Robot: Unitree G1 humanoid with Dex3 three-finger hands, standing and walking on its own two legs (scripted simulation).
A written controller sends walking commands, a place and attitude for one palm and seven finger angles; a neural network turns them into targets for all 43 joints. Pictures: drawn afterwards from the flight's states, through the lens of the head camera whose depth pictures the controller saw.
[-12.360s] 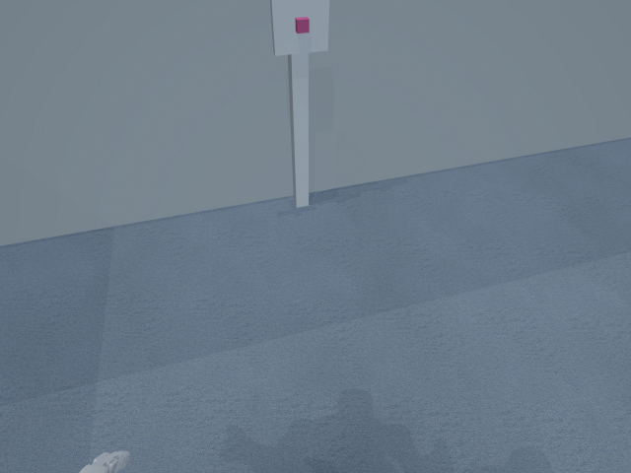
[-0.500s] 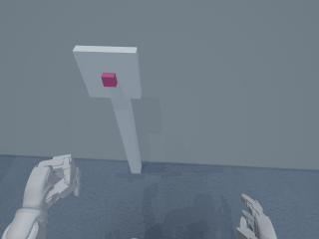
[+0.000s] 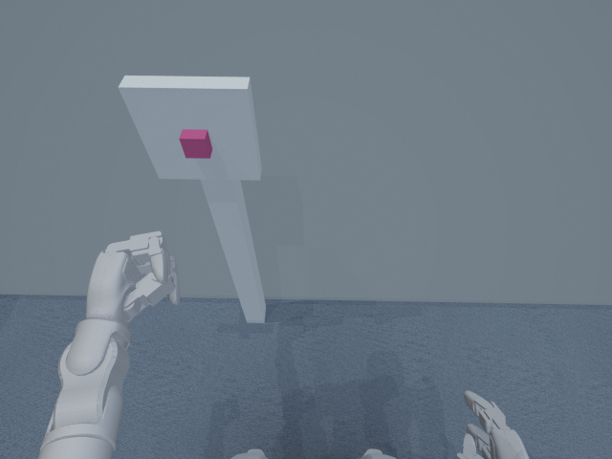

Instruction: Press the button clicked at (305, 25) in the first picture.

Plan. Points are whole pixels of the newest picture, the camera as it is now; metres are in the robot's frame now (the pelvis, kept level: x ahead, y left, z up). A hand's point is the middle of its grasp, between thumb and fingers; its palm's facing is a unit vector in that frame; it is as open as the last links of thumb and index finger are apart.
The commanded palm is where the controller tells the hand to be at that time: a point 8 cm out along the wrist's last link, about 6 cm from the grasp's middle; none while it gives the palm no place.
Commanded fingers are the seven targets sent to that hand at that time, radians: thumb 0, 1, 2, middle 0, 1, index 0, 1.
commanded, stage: aim a knuckle at the button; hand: left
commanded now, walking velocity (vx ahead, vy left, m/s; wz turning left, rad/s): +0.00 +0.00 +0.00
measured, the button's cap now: (196, 142) +0.55 +0.19 +0.09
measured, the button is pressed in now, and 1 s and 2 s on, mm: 0 0 0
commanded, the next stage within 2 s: press the button with the knuckle in 1.38 s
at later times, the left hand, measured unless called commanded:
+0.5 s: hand (201, 229) +0.41 +0.17 +0.05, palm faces -0.01 -1.00 -0.01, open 3.1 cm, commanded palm +0.39 +0.22 +0.05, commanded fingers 0.00 0.90 0.90 -1.30 -1.50 -1.30 -1.50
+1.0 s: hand (214, 208) +0.45 +0.16 +0.04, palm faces +0.03 -1.00 -0.01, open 3.1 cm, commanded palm +0.42 +0.21 +0.05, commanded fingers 0.00 0.90 0.90 -1.30 -1.50 -1.30 -1.50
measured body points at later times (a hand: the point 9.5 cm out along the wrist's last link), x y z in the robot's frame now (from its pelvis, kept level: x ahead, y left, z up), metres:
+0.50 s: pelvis -0.01 +0.00 -0.01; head +0.07 +0.00 +0.43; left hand +0.40 +0.22 +0.05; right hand +0.08 -0.26 -0.12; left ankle -0.01 +0.11 -0.69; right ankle +0.01 -0.11 -0.69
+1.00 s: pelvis +0.00 +0.01 -0.01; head +0.10 +0.01 +0.42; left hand +0.45 +0.21 +0.04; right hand +0.01 -0.25 -0.13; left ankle -0.01 +0.11 -0.69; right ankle +0.01 -0.11 -0.69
